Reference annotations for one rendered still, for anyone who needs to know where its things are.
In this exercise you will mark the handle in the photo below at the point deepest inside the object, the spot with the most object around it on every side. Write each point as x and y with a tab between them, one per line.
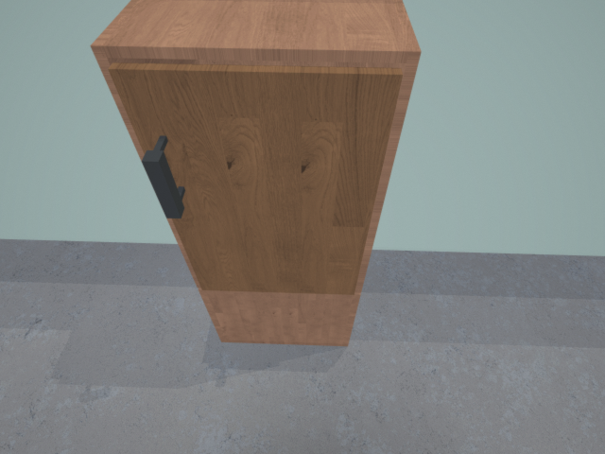
161	178

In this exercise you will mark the cupboard door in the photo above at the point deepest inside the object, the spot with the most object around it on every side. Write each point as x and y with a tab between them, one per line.
280	165

